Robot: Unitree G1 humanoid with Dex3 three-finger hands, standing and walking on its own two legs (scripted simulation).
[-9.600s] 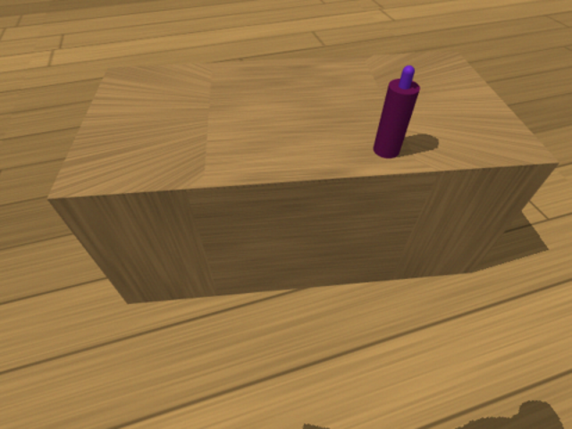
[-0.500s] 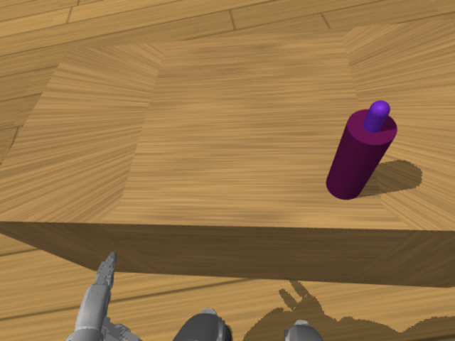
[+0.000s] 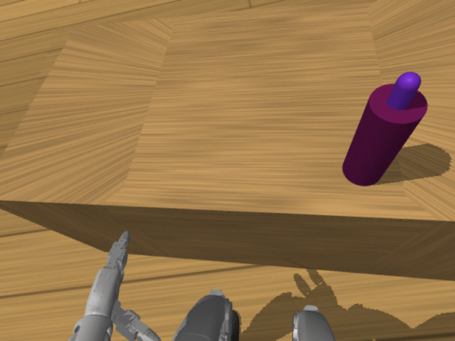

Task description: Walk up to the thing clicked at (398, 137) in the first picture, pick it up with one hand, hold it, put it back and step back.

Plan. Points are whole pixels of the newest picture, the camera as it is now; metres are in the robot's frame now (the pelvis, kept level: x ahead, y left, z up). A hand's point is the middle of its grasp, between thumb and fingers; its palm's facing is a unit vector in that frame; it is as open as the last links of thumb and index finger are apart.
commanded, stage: approach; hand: right
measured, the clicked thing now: (381, 133) +0.47 -0.19 +0.04
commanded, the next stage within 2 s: close in in 0.02 s
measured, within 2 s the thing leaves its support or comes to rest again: leaves its support in 1.82 s
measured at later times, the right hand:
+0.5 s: hand (391, 140) +0.49 -0.23 -0.02, palm faces +0.12 +0.99 +0.03, open 17.7 cm
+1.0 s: hand (368, 143) +0.49 -0.19 -0.02, palm faces +0.12 +0.99 +0.02, open 17.6 cm
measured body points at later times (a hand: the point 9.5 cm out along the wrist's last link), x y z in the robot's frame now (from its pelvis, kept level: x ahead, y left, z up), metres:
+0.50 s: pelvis -0.02 +0.00 -0.04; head +0.13 -0.05 +0.38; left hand +0.13 +0.27 -0.02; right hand +0.48 -0.28 -0.02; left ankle +0.05 +0.14 -0.66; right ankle +0.01 -0.11 -0.66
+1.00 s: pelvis -0.01 +0.01 -0.03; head +0.13 -0.04 +0.39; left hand +0.15 +0.28 -0.01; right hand +0.47 -0.24 -0.02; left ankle +0.05 +0.14 -0.66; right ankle +0.01 -0.11 -0.66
